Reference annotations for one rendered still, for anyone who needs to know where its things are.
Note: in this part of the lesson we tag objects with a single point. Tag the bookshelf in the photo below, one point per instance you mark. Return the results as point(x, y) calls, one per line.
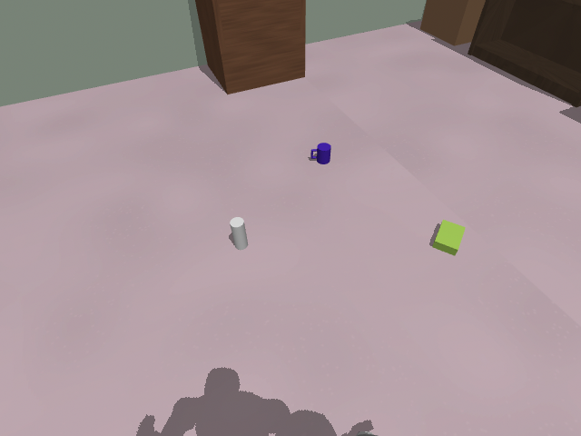
point(537, 41)

